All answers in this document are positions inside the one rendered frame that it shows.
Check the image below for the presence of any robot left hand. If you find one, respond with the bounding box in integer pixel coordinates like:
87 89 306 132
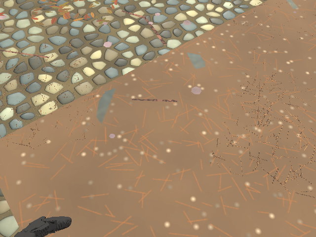
14 216 72 237

